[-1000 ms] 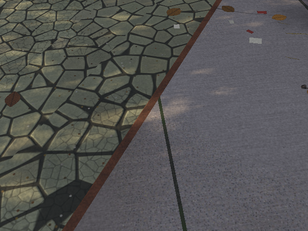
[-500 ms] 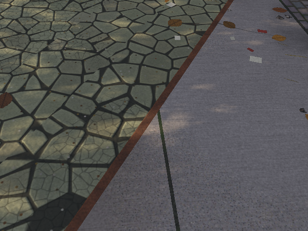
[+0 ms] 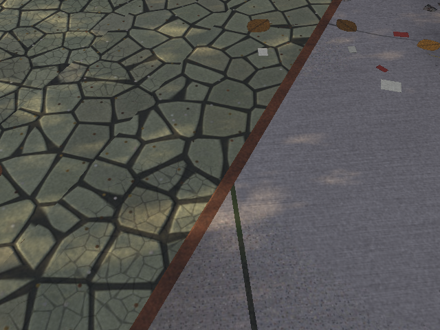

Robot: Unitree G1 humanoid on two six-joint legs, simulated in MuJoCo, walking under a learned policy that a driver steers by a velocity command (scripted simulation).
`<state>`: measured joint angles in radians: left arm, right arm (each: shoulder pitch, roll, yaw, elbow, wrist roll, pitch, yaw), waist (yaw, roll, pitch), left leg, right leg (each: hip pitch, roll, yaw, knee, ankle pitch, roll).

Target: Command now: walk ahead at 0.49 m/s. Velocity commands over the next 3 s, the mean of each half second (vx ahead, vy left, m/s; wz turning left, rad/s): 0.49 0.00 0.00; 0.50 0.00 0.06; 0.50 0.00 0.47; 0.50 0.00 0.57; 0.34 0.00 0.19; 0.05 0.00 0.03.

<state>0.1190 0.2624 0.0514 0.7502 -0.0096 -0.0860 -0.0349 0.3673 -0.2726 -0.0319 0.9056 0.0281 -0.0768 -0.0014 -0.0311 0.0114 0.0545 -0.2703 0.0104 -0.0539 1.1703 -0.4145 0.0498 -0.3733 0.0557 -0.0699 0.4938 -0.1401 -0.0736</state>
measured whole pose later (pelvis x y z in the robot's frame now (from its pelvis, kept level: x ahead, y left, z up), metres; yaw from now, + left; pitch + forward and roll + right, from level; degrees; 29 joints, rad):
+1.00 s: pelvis +0.57 +0.03 -0.01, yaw +2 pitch +2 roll +1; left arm 0.00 0.26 0.03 0.79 0.00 -0.11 -0.04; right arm 0.39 -0.29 -0.05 0.93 0.01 -0.05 0.00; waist -0.07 0.00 0.03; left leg -0.06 -0.01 -0.03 0.63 -0.48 0.02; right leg -0.48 -0.02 -0.03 0.53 -0.09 -0.04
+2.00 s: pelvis +1.12 +0.20 -0.05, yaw +36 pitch +2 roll +0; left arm 0.00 0.27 0.05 0.70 0.00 -0.13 -0.02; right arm 0.39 -0.29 -0.09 0.79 0.01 -0.03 -0.02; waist -0.07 -0.01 0.01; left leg -0.02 -0.10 -0.22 0.52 -0.50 0.08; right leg -0.49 0.03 0.03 0.47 -0.03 -0.01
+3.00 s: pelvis +1.32 +0.41 -0.05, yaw +40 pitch -1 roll -3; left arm 0.21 0.21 0.05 1.04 0.00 -0.01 0.05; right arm 0.20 -0.22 -0.04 0.90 -0.01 0.01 -0.01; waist 0.04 0.05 0.02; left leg -0.24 0.00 -0.05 0.45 -0.19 0.03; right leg -0.23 -0.03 0.00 0.61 -0.37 0.07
